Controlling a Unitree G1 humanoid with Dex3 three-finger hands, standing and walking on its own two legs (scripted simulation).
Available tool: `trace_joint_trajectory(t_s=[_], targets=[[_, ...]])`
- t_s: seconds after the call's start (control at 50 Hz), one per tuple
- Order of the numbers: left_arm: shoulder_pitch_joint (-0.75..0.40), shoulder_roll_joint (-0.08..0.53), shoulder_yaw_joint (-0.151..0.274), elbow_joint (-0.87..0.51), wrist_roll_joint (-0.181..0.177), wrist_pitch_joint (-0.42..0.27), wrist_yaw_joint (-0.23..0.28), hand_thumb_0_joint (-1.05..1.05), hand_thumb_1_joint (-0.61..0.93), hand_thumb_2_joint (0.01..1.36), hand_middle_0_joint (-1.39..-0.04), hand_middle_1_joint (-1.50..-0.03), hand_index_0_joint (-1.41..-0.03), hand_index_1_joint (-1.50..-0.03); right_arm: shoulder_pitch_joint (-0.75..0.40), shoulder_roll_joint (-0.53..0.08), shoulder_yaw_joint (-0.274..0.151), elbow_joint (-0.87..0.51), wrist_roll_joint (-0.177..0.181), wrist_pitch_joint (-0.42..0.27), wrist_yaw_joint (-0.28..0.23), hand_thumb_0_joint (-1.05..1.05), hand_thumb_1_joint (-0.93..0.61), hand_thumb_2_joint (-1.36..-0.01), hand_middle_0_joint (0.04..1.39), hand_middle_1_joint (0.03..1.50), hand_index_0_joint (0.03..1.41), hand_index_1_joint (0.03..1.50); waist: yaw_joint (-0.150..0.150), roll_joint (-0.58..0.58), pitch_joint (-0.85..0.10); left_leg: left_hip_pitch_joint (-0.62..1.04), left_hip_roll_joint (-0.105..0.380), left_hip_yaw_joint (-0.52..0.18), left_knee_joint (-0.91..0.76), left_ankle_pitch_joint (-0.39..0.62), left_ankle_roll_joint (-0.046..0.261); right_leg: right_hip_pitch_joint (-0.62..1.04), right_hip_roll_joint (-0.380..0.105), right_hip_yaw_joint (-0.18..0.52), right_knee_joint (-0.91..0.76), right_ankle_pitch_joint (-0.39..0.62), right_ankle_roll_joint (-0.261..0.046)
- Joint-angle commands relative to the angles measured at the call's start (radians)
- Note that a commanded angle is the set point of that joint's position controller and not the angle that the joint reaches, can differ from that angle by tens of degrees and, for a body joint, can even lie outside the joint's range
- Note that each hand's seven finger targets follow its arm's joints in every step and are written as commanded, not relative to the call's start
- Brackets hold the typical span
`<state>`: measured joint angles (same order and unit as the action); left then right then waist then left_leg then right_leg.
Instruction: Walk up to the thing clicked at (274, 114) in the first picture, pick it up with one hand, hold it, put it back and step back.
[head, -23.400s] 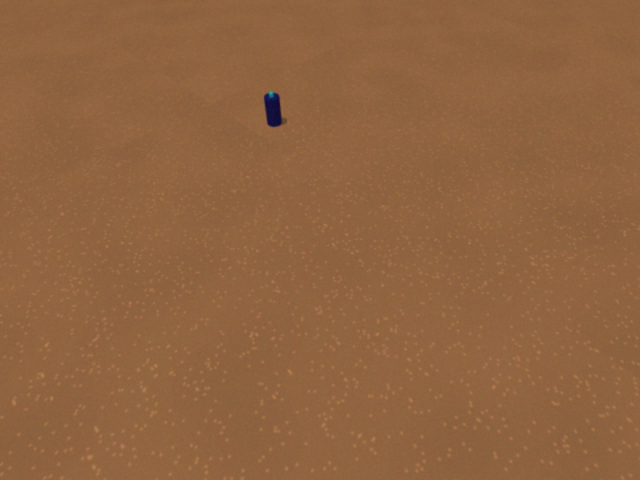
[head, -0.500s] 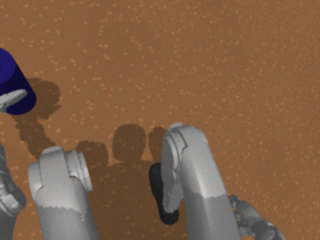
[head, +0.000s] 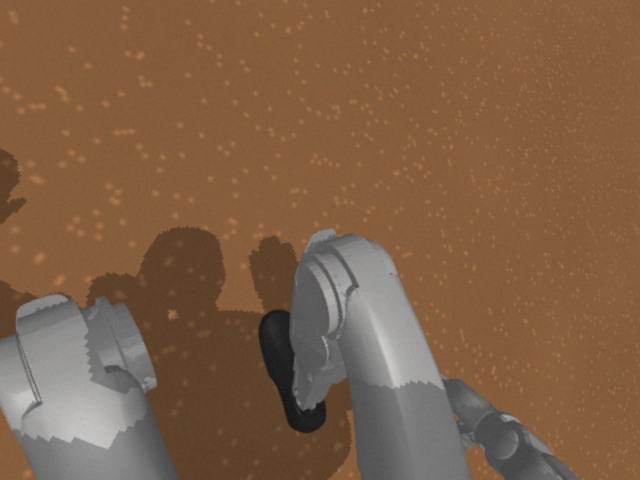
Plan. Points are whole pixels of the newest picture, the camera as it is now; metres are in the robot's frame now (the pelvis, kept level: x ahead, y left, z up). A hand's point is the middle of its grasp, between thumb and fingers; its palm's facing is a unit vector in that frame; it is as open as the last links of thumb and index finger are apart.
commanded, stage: lower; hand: left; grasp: from the side
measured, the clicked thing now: out of the picture +0.47 +0.30 -0.18
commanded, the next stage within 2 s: loosen in 0.30 s
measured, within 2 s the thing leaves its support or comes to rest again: rests again in 1.88 s
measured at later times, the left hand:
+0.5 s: hand out of the picture +0.47 +0.32 -0.17, palm faces +0.43 -0.90 -0.06, open 11.7 cm
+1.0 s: hand out of the picture +0.48 +0.32 -0.16, palm faces +0.43 -0.90 -0.04, open 14.3 cm
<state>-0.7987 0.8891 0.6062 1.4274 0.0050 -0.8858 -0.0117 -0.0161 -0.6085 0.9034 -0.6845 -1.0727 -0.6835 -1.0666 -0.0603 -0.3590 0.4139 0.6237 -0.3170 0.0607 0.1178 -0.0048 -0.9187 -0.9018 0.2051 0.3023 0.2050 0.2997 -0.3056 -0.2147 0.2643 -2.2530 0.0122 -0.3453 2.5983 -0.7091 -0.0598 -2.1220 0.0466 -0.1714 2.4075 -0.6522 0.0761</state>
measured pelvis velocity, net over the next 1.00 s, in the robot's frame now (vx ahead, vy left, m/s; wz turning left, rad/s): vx -0.01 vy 0.01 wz -0.05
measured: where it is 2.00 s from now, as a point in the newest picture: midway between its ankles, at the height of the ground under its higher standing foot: (219, 432)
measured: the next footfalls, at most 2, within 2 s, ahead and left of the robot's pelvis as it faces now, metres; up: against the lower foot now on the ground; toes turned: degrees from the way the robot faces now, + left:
none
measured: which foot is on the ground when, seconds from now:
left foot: down 0.00-1.00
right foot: down 0.00-1.00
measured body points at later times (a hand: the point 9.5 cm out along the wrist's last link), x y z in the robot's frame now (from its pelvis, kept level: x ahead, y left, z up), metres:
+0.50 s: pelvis -0.01 +0.01 +0.00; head +0.25 +0.17 +0.32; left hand +0.44 +0.36 -0.16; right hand +0.13 -0.26 -0.05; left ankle +0.07 +0.14 -0.26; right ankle +0.13 -0.13 -0.26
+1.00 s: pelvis -0.01 +0.01 +0.00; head +0.25 +0.18 +0.33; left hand +0.45 +0.37 -0.15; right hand +0.13 -0.25 -0.04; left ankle +0.07 +0.14 -0.26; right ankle +0.13 -0.13 -0.26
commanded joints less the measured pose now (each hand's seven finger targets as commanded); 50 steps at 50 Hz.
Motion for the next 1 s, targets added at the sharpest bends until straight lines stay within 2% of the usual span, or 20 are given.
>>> trace_joint_trajectory(t_s=[0.0,0.14,0.16,0.24,0.32,0.34,0.38,0.4,0.46,0.5,0.52,0.58,0.62,0.66,0.7,0.74,0.86,0.88,0.98], targets=[[-0.377,0.314,0.03,-0.259,-0.026,-0.16,0.018,0.0,0.012,1.207,-1.145,-1.36,-1.169,-1.353,0.088,-0.35,-0.079,-0.009,-0.017,0.02,-0.017,0.0,-0.911,-0.907,0.199,0.3,0.199,0.3,-0.089,0.657,-0.724,0.533,0.067,0.113,-0.283,0.273,0.026,0.359,0.03,-0.111,-0.173,0.297,-0.076],[-0.353,0.334,0.019,-0.214,-0.028,-0.178,0.028,0.0,0.029,1.251,-1.188,-1.413,-1.217,-1.403,0.044,-0.368,-0.054,-0.032,-0.029,0.025,-0.022,0.0,-0.906,-0.904,0.2,0.3,0.2,0.3,-0.105,0.625,-0.663,0.503,0.073,0.096,-0.276,0.221,0.03,0.346,0.038,-0.132,-0.18,0.266,-0.069],[-0.349,0.327,0.017,-0.205,-0.029,-0.181,0.028,0.0,0.041,1.254,-1.182,-1.412,-1.212,-1.401,0.041,-0.369,-0.051,-0.035,-0.03,0.026,-0.023,0.0,-0.902,-0.903,0.2,0.3,0.199,0.3,-0.113,0.641,-0.658,0.521,0.075,0.092,-0.284,0.229,0.026,0.344,0.038,-0.138,-0.178,0.269,-0.07],[-0.338,0.335,0.016,-0.199,-0.039,-0.195,0.033,0.0,0.052,1.269,-1.185,-1.421,-1.215,-1.409,0.015,-0.372,-0.036,-0.044,-0.037,0.025,-0.026,0.0,-0.9,-0.903,0.2,0.3,0.199,0.3,-0.109,0.643,-0.666,0.536,0.079,0.085,-0.272,0.258,0.026,0.36,0.044,-0.142,-0.175,0.293,-0.068],[-0.328,0.318,-0.015,-0.162,-0.035,-0.198,0.038,0.0,0.064,1.293,-1.204,-1.439,-1.233,-1.43,0.011,-0.373,-0.026,-0.043,-0.039,0.029,-0.031,0.0,-0.898,-0.903,0.2,0.3,0.199,0.3,-0.127,0.617,-0.633,0.501,0.079,0.08,-0.27,0.23,0.029,0.364,0.048,-0.147,-0.182,0.284,-0.066],[-0.321,0.325,-0.006,-0.16,-0.037,-0.201,0.04,0.0,0.058,1.297,-1.207,-1.446,-1.236,-1.437,0.012,-0.378,-0.025,-0.047,-0.04,0.032,-0.032,0.0,-0.896,-0.903,0.199,0.3,0.199,0.3,-0.126,0.606,-0.637,0.506,0.08,0.076,-0.272,0.233,0.028,0.364,0.048,-0.153,-0.181,0.283,-0.066],[-0.306,0.328,-0.016,-0.137,-0.034,-0.201,0.041,0.0,0.091,1.296,-1.196,-1.436,-1.226,-1.426,0.002,-0.373,-0.017,-0.052,-0.041,0.035,-0.032,0.0,-0.891,-0.901,0.2,0.3,0.2,0.3,-0.123,0.596,-0.63,0.485,0.079,0.077,-0.266,0.218,0.032,0.371,0.051,-0.152,-0.184,0.276,-0.065],[-0.305,0.32,-0.022,-0.126,-0.034,-0.202,0.042,0.0,0.117,1.216,-1.242,-1.401,-1.274,-1.386,-0.002,-0.374,-0.015,-0.056,-0.04,0.035,-0.033,0.0,-0.903,-0.899,0.2,0.3,0.2,0.3,-0.127,0.587,-0.613,0.478,0.079,0.073,-0.27,0.209,0.032,0.359,0.051,-0.157,-0.183,0.268,-0.065],[-0.318,0.313,-0.02,-0.144,-0.045,-0.212,0.045,0.0,-0.084,0.976,-1.095,-1.18,-1.134,-1.152,-0.012,-0.379,-0.015,-0.061,-0.042,0.036,-0.034,0.0,-0.914,-0.896,0.2,0.3,0.2,0.3,-0.13,0.601,-0.606,0.501,0.083,0.068,-0.28,0.201,0.028,0.346,0.053,-0.163,-0.18,0.258,-0.067],[-0.326,0.311,-0.028,-0.137,-0.048,-0.218,0.044,0.0,-0.139,0.816,-1.02,-1.074,-1.059,-1.045,-0.025,-0.382,-0.013,-0.068,-0.039,0.036,-0.032,0.0,-0.915,-0.895,0.2,0.3,0.2,0.3,-0.135,0.606,-0.584,0.482,0.082,0.063,-0.289,0.175,0.027,0.333,0.053,-0.17,-0.178,0.237,-0.068],[-0.318,0.325,-0.019,-0.14,-0.048,-0.219,0.044,0.0,-0.175,0.744,-0.986,-1.021,-1.024,-0.992,-0.024,-0.378,-0.009,-0.069,-0.04,0.035,-0.032,0.0,-0.917,-0.896,0.2,0.3,0.2,0.3,-0.125,0.597,-0.592,0.473,0.081,0.068,-0.281,0.175,0.03,0.345,0.056,-0.165,-0.18,0.241,-0.068],[-0.325,0.303,-0.037,-0.148,-0.049,-0.221,0.039,0.0,-0.225,0.616,-0.889,-0.892,-0.927,-0.86,-0.031,-0.375,-0.012,-0.064,-0.041,0.034,-0.035,0.0,-0.916,-0.894,0.201,0.3,0.2,0.3,-0.131,0.594,-0.593,0.48,0.082,0.069,-0.275,0.178,0.031,0.336,0.056,-0.163,-0.182,0.248,-0.067],[-0.323,0.306,-0.036,-0.142,-0.05,-0.22,0.042,0.0,-0.262,0.567,-0.864,-0.843,-0.899,-0.813,-0.029,-0.377,-0.011,-0.063,-0.039,0.032,-0.034,0.0,-0.918,-0.894,0.201,0.3,0.2,0.3,-0.129,0.6,-0.589,0.481,0.082,0.065,-0.281,0.176,0.03,0.335,0.056,-0.165,-0.181,0.245,-0.069],[-0.323,0.303,-0.039,-0.14,-0.05,-0.22,0.044,0.0,-0.233,0.529,-0.815,-0.786,-0.849,-0.755,-0.023,-0.377,-0.01,-0.064,-0.038,0.033,-0.033,0.0,-0.912,-0.893,0.201,0.3,0.2,0.3,-0.133,0.588,-0.605,0.483,0.082,0.063,-0.276,0.18,0.032,0.345,0.058,-0.167,-0.184,0.251,-0.067],[-0.326,0.299,-0.049,-0.134,-0.046,-0.22,0.044,0.0,-0.347,0.465,-0.655,-0.631,-0.689,-0.615,-0.025,-0.377,-0.011,-0.063,-0.037,0.034,-0.032,0.0,-0.912,-0.899,0.201,0.301,0.2,0.301,-0.134,0.587,-0.589,0.473,0.081,0.063,-0.28,0.173,0.033,0.337,0.057,-0.167,-0.182,0.245,-0.069],[-0.311,0.295,-0.051,-0.108,-0.038,-0.211,0.045,0.0,-0.343,0.385,-0.525,-0.516,-0.542,-0.501,-0.025,-0.377,-0.013,-0.066,-0.036,0.037,-0.033,0.0,-0.905,-0.897,0.201,0.301,0.201,0.301,-0.13,0.583,-0.578,0.476,0.083,0.063,-0.285,0.169,0.031,0.321,0.057,-0.166,-0.184,0.235,-0.071],[-0.285,0.288,-0.045,-0.036,-0.026,-0.186,0.049,0.0,-0.435,0.271,-0.398,-0.363,-0.407,-0.356,-0.027,-0.375,-0.007,-0.089,-0.034,0.055,-0.03,0.0,-0.907,-0.9,0.201,0.301,0.201,0.301,-0.13,0.551,-0.519,0.444,0.085,0.051,-0.306,0.139,0.032,0.297,0.059,-0.18,-0.19,0.204,-0.072],[-0.29,0.29,-0.054,-0.036,-0.02,-0.186,0.049,0.0,-0.448,0.243,-0.37,-0.332,-0.379,-0.324,-0.031,-0.373,-0.006,-0.094,-0.034,0.056,-0.028,0.0,-0.908,-0.9,0.201,0.301,0.201,0.301,-0.13,0.557,-0.509,0.437,0.084,0.053,-0.308,0.127,0.031,0.29,0.059,-0.179,-0.19,0.197,-0.073],[-0.272,0.278,-0.048,-0.029,-0.024,-0.18,0.044,0.0,-0.453,0.133,-0.227,-0.188,-0.238,-0.176,-0.025,-0.371,-0.004,-0.099,-0.037,0.06,-0.027,0.0,-0.899,-0.898,0.201,0.301,0.201,0.301,-0.132,0.549,-0.532,0.458,0.086,0.052,-0.294,0.174,0.033,0.315,0.062,-0.179,-0.19,0.237,-0.068]])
